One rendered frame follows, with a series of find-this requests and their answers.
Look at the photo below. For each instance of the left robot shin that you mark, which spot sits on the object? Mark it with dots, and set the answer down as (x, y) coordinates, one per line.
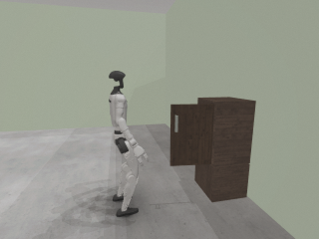
(122, 181)

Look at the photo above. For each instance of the handle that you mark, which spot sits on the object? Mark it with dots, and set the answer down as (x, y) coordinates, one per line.
(176, 123)

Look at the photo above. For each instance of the robot right forearm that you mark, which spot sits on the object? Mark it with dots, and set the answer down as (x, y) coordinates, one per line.
(125, 131)

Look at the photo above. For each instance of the robot right upper arm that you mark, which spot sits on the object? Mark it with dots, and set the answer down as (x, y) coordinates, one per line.
(120, 101)

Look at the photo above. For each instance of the left robot foot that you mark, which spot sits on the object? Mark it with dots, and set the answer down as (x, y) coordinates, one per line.
(118, 198)

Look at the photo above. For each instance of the robot right hand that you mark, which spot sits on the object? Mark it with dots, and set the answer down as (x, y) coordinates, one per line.
(138, 153)

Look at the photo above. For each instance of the cupboard door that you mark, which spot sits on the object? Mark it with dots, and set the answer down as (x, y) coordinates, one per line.
(192, 143)

